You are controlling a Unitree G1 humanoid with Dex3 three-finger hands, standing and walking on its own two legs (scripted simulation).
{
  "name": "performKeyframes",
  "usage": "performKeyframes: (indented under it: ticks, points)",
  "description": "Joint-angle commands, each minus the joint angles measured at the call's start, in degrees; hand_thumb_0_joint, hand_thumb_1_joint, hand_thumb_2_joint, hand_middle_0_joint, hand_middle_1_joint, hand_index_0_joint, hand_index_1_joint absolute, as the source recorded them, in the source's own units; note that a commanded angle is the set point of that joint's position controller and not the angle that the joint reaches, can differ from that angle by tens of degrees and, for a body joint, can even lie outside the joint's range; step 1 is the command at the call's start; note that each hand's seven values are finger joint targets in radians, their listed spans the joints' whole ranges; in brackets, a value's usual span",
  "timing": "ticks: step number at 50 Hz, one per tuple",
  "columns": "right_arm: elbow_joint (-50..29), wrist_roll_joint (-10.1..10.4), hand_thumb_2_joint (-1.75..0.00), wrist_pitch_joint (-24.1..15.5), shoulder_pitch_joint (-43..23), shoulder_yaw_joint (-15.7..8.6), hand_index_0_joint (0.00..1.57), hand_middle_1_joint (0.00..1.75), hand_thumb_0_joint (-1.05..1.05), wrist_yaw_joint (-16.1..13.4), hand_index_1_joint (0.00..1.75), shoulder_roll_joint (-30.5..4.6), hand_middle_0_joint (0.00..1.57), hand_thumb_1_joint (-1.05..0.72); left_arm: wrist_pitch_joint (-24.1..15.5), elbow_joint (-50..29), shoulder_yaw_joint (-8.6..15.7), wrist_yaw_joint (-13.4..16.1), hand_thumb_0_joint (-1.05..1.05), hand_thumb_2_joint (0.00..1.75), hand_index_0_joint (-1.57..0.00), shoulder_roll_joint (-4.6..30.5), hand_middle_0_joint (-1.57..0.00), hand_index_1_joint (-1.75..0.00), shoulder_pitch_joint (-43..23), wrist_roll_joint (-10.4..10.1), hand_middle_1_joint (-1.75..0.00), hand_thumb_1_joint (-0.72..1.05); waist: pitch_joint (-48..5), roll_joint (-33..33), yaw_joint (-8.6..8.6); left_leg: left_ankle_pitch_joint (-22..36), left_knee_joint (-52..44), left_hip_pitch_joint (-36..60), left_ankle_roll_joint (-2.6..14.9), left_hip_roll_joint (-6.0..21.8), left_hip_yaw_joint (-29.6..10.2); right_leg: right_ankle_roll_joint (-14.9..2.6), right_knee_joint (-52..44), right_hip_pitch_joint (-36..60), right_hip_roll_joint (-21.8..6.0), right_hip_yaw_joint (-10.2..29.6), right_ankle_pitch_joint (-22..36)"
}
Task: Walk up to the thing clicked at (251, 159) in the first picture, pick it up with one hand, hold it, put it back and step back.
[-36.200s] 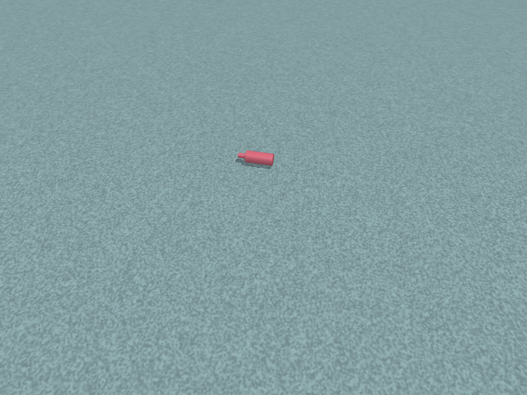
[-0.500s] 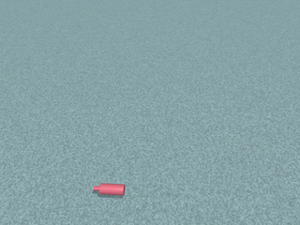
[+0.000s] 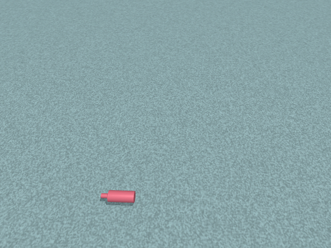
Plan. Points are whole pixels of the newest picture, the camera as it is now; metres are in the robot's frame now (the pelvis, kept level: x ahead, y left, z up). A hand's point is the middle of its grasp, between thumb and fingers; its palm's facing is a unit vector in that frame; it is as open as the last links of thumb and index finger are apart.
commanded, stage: step back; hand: left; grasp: from above
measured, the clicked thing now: (118, 196) +0.47 +0.28 -0.74
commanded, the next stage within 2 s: none
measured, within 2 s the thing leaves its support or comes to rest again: neither
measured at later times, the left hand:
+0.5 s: hand out of the picture +0.05 +0.29 -0.17, palm faces -0.10 -0.92 -0.37, open 7.4 cm
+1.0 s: hand out of the picture -0.06 +0.27 -0.15, palm faces -0.04 -0.91 -0.41, open 7.4 cm
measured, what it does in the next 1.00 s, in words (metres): walks backwards: right foot, then left foot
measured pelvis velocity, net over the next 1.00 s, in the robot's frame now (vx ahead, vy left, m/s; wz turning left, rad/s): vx -0.22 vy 0.02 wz -0.03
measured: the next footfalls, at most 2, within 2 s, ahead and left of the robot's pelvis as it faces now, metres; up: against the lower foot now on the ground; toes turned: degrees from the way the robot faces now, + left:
right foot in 0.62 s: -0.12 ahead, -0.11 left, +0.00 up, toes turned -1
left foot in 1.00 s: -0.19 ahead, +0.13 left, +0.00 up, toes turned -5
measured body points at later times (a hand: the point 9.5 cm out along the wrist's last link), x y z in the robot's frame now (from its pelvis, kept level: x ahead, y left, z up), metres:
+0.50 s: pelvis -0.09 +0.03 -0.01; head -0.01 +0.05 +0.43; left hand +0.05 +0.34 -0.15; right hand -0.05 -0.29 -0.13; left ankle -0.06 +0.14 -0.74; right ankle -0.13 -0.11 -0.67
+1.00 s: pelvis -0.22 +0.02 -0.02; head -0.15 +0.01 +0.42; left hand -0.06 +0.32 -0.13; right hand -0.14 -0.31 -0.15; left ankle -0.23 +0.13 -0.75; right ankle -0.16 -0.10 -0.74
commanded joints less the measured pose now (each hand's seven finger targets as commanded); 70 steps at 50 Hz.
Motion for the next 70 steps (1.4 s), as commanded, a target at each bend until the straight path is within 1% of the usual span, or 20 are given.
performKeyframes:
  ticks: [1, 8, 10, 12, 13, 19, 26, 31, 32, 34, 38, 44, 49, 50, 52, 53, 56, 63, 68, 70]
  points:
    - [-5.2, 0.6, -0.90, 0.4, 0.1, -3.4, 0.20, 0.30, 0.00, -0.8, 0.30, -13.9, 0.20, -0.90, -0.1, -6.8, 3.2, 1.0, 0.00, 0.90, -0.20, 14.1, -0.20, -0.30, -0.9, 0.0, -0.30, 0.90, -9.4, -1.1, -0.97, 11.6, 3.7, -1.9, 5.42, 3.0, -3.6, -6.32, 2.1, 0.9, -5.4, 6.0, 16.0]
    - [-7.3, -0.1, -0.90, 2.0, 6.6, -4.4, 0.20, 0.30, 0.00, 0.1, 0.30, -12.0, 0.20, -0.90, 0.7, -13.0, 4.5, 1.1, 0.00, 0.90, -0.20, 18.8, -0.20, -0.30, -5.3, 1.7, -0.30, 0.90, -11.4, -13.4, -2.17, -15.6, 26.5, -0.9, 4.42, -5.1, -0.6, -15.66, -2.4, -11.0, -17.3, 16.4, 11.9]
    - [-6.8, 0.1, -0.90, 1.7, 11.7, -4.9, 0.20, 0.30, 0.00, 0.4, 0.30, -12.8, 0.20, -0.90, 1.1, -15.4, 4.1, 1.2, 0.00, 0.90, -0.20, 17.9, -0.20, -0.30, -9.3, 1.8, -0.30, 0.90, -11.5, -13.7, -5.34, -11.0, 21.8, 1.7, 6.08, -2.5, -3.4, -12.21, 4.4, -15.1, -14.1, 12.5, 8.3]
    - [-8.2, -1.0, -0.90, 0.7, 8.7, -6.2, 0.20, 0.30, 0.00, 0.0, 0.30, -19.7, 0.20, -0.90, 1.7, -16.4, 2.9, 1.9, 0.00, 0.90, -0.20, 11.9, -0.20, -0.30, -8.7, 1.3, -0.30, 0.90, -6.2, 9.9, -5.25, 16.0, -4.8, -4.8, 9.76, 13.2, -24.6, -3.47, 26.6, -18.3, 7.2, 2.7, -12.7]
    - [-9.6, -1.8, -0.90, -0.1, 6.9, -6.7, 0.20, 0.30, 0.00, -0.5, 0.30, -22.3, 0.20, -0.90, 2.2, -15.8, 3.4, 2.5, 0.00, 0.90, -0.20, 11.7, -0.20, -0.30, -6.2, 1.6, -0.30, 0.90, -6.7, 9.2, -3.45, 22.4, -5.8, -4.4, 12.28, 17.3, -30.1, -3.17, 33.9, -19.7, 9.3, 10.3, -25.0]
    - [-14.3, -2.1, -0.90, -1.0, -1.5, -5.1, 0.20, 0.30, 0.00, -2.2, 0.30, -16.3, 0.20, -0.90, 2.3, -13.7, 4.5, 2.1, 0.00, 0.90, -0.20, 13.2, -0.20, -0.30, 3.2, 0.6, -0.30, 0.90, -8.1, 10.2, 2.19, 28.4, 2.7, 0.8, 15.26, 12.2, -15.5, -2.40, 47.7, -20.6, 7.8, 11.7, -17.4]
    - [-14.7, -1.3, -0.90, -0.7, 7.0, -5.5, 0.20, 0.30, 0.00, -2.6, 0.30, -16.4, 0.20, -0.90, 1.0, -17.8, 4.8, 1.2, 0.00, 0.90, -0.20, 11.8, -0.20, -0.30, -0.1, 1.1, -0.30, 0.90, -9.8, 8.4, -2.69, 30.1, 5.9, 10.0, 16.08, 12.4, -13.3, 0.27, 26.7, -16.7, 5.2, 6.5, -19.1]
    - [-16.2, -0.1, -0.90, 0.6, 2.1, -4.8, 0.20, 0.30, 0.00, -2.0, 0.30, -15.9, 0.20, -0.90, 0.3, -13.5, 5.3, 1.0, 0.00, 0.90, -0.20, 11.1, -0.20, -0.30, 9.4, 1.7, -0.30, 0.90, -13.3, 7.8, 1.65, 20.2, 13.7, -0.4, 10.02, 8.3, -8.0, -2.30, -2.9, 3.3, 3.6, 1.4, 1.3]
    - [-16.7, 0.4, -0.90, 0.6, 2.0, -4.1, 0.20, 0.30, 0.00, -1.9, 0.30, -13.9, 0.20, -0.90, -0.1, -14.0, 6.2, 1.1, 0.00, 0.90, -0.20, 14.6, -0.20, -0.30, 9.1, 2.4, -0.30, 0.90, -13.2, 0.6, 1.38, 10.4, 17.3, -10.3, 6.31, 4.5, -6.7, -4.38, -0.4, 8.1, -2.2, 12.2, 9.4]
    - [-17.1, -0.1, -0.90, 1.2, -0.2, -4.2, 0.20, 0.30, 0.00, -3.0, 0.30, -12.6, 0.20, -0.90, 0.2, -17.3, 7.5, 1.0, 0.00, 0.90, -0.20, 22.6, -0.20, -0.30, 3.9, 2.6, -0.30, 0.90, -7.6, -17.4, 3.75, -24.9, 38.7, -18.2, 1.64, -7.4, -6.0, -19.88, -4.2, -3.7, -20.9, 34.5, 17.4]
    - [-13.7, 0.6, -0.90, 1.0, 5.2, -3.8, 0.20, 0.30, 0.00, -2.7, 0.30, -12.8, 0.20, -0.90, 0.2, -19.8, 6.0, 1.5, 0.00, 0.90, -0.20, 14.1, -0.20, -0.30, -2.1, 1.5, -0.30, 0.90, -4.7, -8.3, -1.20, -16.6, 44.0, -18.9, 1.83, -9.9, -10.0, -12.47, 1.3, -0.7, -8.8, 13.9, 25.6]
    - [-15.3, 0.3, -0.90, 0.3, 5.2, -3.0, 0.20, 0.30, 0.00, -3.1, 0.30, -12.3, 0.20, -0.90, 1.2, -21.0, 5.7, 1.9, 0.00, 0.90, -0.20, 12.7, -0.20, -0.30, 3.8, 2.1, -0.30, 0.90, -8.7, -9.8, 2.72, -16.0, 27.8, -19.7, 0.00, -6.7, -5.7, -14.12, 4.1, 11.3, -9.4, 14.5, 26.1]
    - [-13.9, -1.1, -0.90, -0.9, 10.3, -4.2, 0.20, 0.30, 0.00, -2.4, 0.30, -11.8, 0.20, -0.90, 2.5, -22.1, 5.0, 1.2, 0.00, 0.90, -0.20, 14.3, -0.20, -0.30, 1.9, 0.9, -0.30, 0.90, -11.8, -9.7, -0.24, 4.2, -2.3, -3.1, 2.82, -3.9, -1.4, -9.15, 11.8, 5.4, -7.4, 12.0, 20.2]
    - [-14.5, -1.9, -0.90, -1.1, 9.4, -4.9, 0.20, 0.30, 0.00, -2.3, 0.30, -13.8, 0.20, -0.90, 2.8, -22.5, 4.5, 1.0, 0.00, 0.90, -0.20, 12.7, -0.20, -0.30, 2.4, 0.8, -0.30, 0.90, -11.6, -5.4, 0.25, 8.4, -2.6, 1.2, 4.52, 0.8, -8.8, -6.64, 13.8, -2.0, -4.9, 11.3, 11.2]
    - [-16.4, -2.4, -0.90, -0.7, 5.9, -6.6, 0.20, 0.30, 0.00, -1.5, 0.30, -22.5, 0.20, -0.90, 2.6, -23.2, 5.1, 1.7, 0.00, 0.90, -0.20, 12.5, -0.20, -0.30, -0.8, 0.7, -0.30, 0.90, -8.6, 12.7, -1.98, 20.2, -5.0, -3.1, 16.89, 19.2, -28.5, -2.19, 32.8, -13.7, 7.5, 5.4, -26.0]
    - [-16.8, -2.4, -0.90, -0.9, 4.4, -6.9, 0.20, 0.30, 0.00, -1.7, 0.30, -22.6, 0.20, -0.90, 2.6, -22.9, 5.3, 2.2, 0.00, 0.90, -0.20, 13.2, -0.20, -0.30, -2.0, 1.5, -0.30, 0.90, -6.6, 13.3, -2.90, 17.9, -6.5, -8.7, 20.61, 22.0, -32.2, -1.94, 41.2, -12.2, 7.0, 9.7, -27.3]
    - [-18.3, -2.5, -0.90, -1.2, -1.5, -4.7, 0.20, 0.30, 0.00, -2.1, 0.30, -15.5, 0.20, -0.90, 2.7, -19.4, 5.5, 1.4, 0.00, 0.90, -0.20, 12.8, -0.20, -0.30, 4.0, 0.4, -0.30, 0.90, -4.4, 6.6, 2.18, 23.6, -2.9, -6.0, 14.16, 11.1, -14.5, -2.56, 48.9, -15.4, 9.3, 12.3, -19.2]
    - [-18.4, -1.2, -0.90, -0.5, 4.1, -5.3, 0.20, 0.30, 0.00, -2.3, 0.30, -14.9, 0.20, -0.90, 1.4, -19.5, 5.0, 0.9, 0.00, 0.90, -0.20, 11.2, -0.20, -0.30, 5.5, 1.1, -0.30, 0.90, -9.1, 10.1, -1.24, 24.0, 3.1, 8.4, 16.13, 11.6, -12.3, 1.00, 28.3, -14.6, 5.2, 7.4, -19.3]
    - [-19.7, -1.1, -0.90, 1.6, 0.1, -5.6, 0.20, 0.30, 0.00, -1.5, 0.30, -17.4, 0.20, -0.90, 0.7, -14.3, 5.3, 0.7, 0.00, 0.90, -0.20, 11.2, -0.20, -0.30, 13.4, 1.5, -0.30, 0.90, -12.0, 11.9, 1.69, 14.9, 7.6, -2.3, 11.51, 8.8, -10.0, -1.31, -0.3, 3.0, 4.3, -0.5, -4.4]
    - [-20.4, -0.2, -0.90, 2.1, -0.4, -4.5, 0.20, 0.30, 0.00, -1.4, 0.30, -13.2, 0.20, -0.90, 0.3, -14.1, 6.5, 0.7, 0.00, 0.90, -0.20, 15.6, -0.20, -0.30, 13.8, 2.9, -0.30, 0.90, -9.0, -0.9, 2.26, -4.4, 17.0, -18.1, 5.41, -0.2, -9.0, -4.93, -3.1, 5.7, -4.2, 15.6, -6.5]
